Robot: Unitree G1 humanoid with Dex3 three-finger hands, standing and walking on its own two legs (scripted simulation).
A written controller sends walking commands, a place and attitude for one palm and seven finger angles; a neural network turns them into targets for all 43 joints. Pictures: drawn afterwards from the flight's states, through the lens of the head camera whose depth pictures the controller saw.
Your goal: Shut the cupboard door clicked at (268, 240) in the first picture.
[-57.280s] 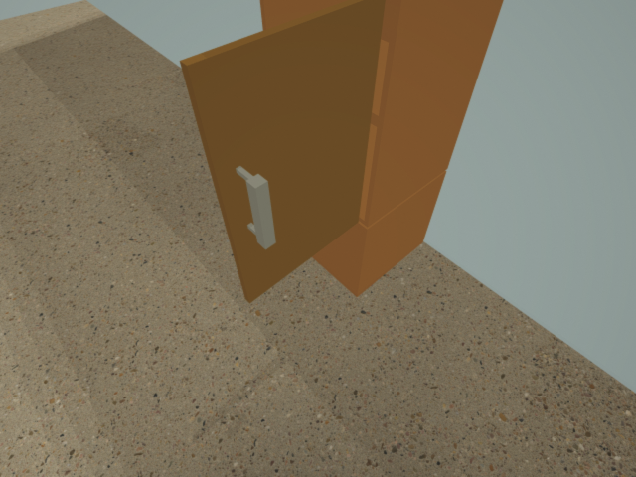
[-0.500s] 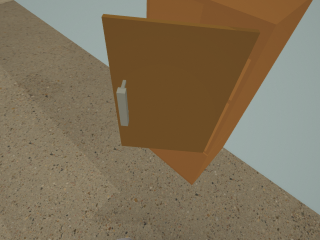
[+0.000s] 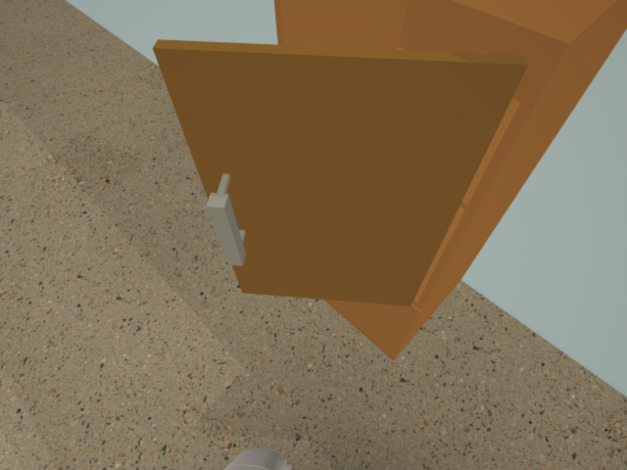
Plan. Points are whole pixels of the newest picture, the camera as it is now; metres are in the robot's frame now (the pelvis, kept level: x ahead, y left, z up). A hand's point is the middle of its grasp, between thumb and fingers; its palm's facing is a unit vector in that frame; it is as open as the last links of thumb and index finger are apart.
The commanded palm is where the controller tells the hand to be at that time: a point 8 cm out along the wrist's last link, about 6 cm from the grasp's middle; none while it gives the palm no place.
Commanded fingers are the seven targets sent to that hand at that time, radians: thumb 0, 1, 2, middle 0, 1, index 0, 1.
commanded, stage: come to a stop and stand still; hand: left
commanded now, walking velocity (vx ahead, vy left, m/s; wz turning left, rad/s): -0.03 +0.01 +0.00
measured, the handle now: (231, 221) +0.46 +0.17 -0.02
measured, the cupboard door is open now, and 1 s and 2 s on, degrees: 39 39 39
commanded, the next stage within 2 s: look again from close up in 0.78 s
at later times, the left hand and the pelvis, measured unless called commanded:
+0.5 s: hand out of the picture +0.00 +0.22 -0.17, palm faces +0.00 -0.97 -0.23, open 7.4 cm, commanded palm none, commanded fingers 0.00 0.90 0.90 -0.20 -0.30 -0.20 -0.30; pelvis -0.02 +0.03 +0.00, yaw -1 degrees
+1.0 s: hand out of the picture -0.05 +0.19 -0.17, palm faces -0.02 -0.98 -0.17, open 7.4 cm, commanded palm none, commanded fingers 0.00 0.90 0.90 -0.20 -0.30 -0.20 -0.30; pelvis -0.04 +0.03 +0.00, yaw +0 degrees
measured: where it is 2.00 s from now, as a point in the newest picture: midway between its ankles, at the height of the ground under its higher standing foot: outside the picture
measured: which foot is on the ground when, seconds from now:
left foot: up 0.00-0.10, down 0.12-1.00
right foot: down 0.00-0.12, up 0.14-0.40, down 0.42-1.00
